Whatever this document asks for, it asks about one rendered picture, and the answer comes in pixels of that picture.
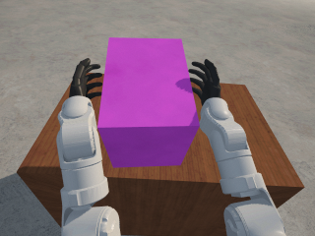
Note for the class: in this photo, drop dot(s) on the left robot forearm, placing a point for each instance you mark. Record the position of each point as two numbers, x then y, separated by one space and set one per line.
80 157

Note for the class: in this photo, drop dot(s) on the robot left upper arm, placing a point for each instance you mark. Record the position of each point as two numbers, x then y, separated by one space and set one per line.
93 221

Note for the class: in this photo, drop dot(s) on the carton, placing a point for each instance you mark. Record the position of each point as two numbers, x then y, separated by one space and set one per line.
147 115

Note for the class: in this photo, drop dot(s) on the pedestal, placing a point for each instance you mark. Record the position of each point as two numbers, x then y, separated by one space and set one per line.
170 200

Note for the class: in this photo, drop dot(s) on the robot right upper arm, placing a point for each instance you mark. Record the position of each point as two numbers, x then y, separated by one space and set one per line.
255 217

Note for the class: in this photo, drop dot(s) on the robot left hand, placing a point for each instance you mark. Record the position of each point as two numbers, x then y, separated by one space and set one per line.
79 86

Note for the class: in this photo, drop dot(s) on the right robot forearm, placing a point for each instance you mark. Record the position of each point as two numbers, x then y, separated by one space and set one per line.
239 177

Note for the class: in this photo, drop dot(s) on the robot right hand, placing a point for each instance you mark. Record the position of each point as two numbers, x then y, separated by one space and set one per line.
210 85

